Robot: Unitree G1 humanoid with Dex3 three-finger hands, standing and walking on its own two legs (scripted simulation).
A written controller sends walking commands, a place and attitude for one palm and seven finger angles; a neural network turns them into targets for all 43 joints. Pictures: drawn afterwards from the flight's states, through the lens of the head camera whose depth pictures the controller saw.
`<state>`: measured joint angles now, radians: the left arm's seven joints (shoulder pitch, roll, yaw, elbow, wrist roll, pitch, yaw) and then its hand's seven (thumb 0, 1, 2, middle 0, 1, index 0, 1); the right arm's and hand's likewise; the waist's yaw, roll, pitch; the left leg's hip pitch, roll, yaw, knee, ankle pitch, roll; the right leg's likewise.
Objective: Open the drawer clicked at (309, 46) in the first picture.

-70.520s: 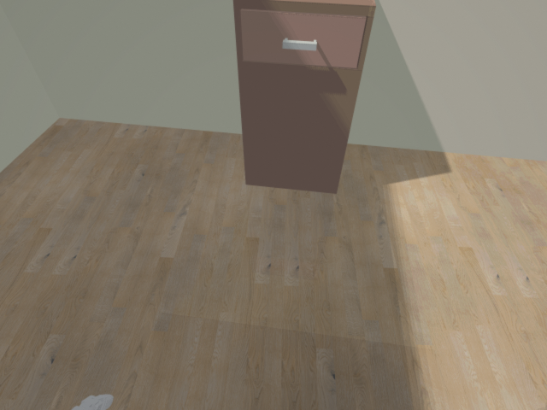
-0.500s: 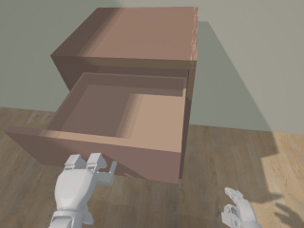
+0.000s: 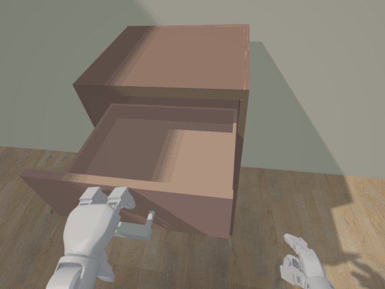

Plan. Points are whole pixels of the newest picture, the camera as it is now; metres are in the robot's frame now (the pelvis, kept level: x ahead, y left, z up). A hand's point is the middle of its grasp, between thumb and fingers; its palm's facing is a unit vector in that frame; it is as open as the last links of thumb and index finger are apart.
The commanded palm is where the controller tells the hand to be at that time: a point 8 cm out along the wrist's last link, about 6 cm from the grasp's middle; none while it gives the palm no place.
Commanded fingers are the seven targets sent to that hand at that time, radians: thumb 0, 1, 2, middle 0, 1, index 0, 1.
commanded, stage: lift the hand off the handle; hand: left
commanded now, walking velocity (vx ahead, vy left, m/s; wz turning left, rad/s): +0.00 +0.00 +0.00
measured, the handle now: (125, 220) +0.24 +0.20 +0.01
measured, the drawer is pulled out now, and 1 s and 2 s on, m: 0.29 0.29 0.29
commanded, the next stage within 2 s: draw the hand back to the body in 0.78 s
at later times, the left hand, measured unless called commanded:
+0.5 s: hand (91, 195) +0.22 +0.21 +0.14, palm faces +0.23 -0.12 -0.97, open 13.6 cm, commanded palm +0.16 +0.20 +0.19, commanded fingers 0.00 -0.50 0.30 -0.30 -1.20 -0.30 -1.20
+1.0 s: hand (88, 198) +0.21 +0.21 +0.15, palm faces +0.13 -0.09 -0.99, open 13.8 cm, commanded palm +0.16 +0.21 +0.21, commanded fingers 0.00 -0.50 0.30 -0.30 -1.20 -0.30 -1.20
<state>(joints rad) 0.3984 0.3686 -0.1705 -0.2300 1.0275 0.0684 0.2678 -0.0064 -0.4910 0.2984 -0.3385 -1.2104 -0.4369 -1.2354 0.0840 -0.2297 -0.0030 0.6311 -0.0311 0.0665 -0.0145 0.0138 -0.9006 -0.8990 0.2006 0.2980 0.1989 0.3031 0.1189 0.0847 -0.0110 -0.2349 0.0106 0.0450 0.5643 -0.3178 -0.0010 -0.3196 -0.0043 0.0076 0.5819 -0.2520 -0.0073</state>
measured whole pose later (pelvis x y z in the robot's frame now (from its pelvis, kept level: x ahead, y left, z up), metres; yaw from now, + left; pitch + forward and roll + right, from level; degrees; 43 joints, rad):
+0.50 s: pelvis +0.02 +0.00 +0.01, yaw +1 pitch -3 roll +0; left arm 0.36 0.43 -0.10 -0.50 0.94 0.18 0.12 -0.01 -0.49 0.30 -0.34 -1.21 -0.37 -1.22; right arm 0.03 -0.25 0.04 0.61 0.01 0.12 0.02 0.01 -0.90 -0.90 0.20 0.30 0.20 0.30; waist 0.13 0.12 -0.01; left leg -0.10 0.01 0.03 0.44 -0.28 0.00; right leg -0.18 0.00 0.00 0.45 -0.22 0.00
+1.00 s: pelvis +0.01 -0.01 +0.01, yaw +1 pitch -3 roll +0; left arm 0.38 0.51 -0.03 -0.54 0.86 0.19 0.01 -0.01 -0.49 0.30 -0.32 -1.21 -0.32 -1.21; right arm 0.06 -0.28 0.06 0.58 0.02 0.15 0.01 0.01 -0.90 -0.90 0.20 0.30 0.20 0.30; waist 0.12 0.14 0.01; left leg -0.11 0.03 0.02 0.44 -0.27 -0.02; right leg -0.18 0.01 -0.01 0.45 -0.21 -0.02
